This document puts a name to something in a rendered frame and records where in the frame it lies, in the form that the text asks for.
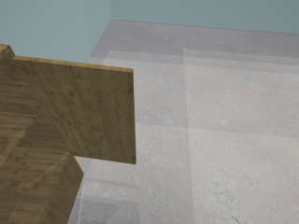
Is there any cupboard door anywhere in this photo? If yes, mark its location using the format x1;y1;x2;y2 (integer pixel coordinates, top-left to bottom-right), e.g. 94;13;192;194
12;55;136;165

